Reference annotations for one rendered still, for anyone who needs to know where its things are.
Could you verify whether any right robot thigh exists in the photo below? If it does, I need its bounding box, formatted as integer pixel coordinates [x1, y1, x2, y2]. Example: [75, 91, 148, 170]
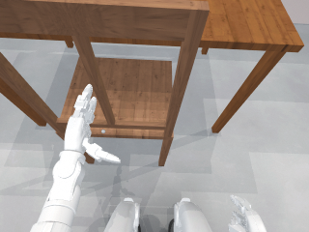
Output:
[174, 201, 212, 232]

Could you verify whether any chair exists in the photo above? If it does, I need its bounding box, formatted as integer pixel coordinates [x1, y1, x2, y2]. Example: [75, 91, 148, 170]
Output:
[0, 0, 210, 166]

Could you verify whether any table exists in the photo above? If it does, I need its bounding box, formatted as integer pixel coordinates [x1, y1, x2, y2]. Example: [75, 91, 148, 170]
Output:
[0, 0, 304, 133]

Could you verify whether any robot left forearm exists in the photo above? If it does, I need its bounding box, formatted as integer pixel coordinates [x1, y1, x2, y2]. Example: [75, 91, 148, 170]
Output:
[30, 150, 86, 232]

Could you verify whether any robot right hand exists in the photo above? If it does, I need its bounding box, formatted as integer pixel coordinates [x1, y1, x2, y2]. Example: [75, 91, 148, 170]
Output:
[228, 194, 267, 232]

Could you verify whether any robot left hand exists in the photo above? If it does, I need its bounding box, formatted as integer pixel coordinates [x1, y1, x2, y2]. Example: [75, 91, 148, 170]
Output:
[64, 84, 121, 163]

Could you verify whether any left robot shin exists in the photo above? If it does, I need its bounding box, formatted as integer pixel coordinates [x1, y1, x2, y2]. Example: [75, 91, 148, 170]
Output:
[124, 197, 138, 232]

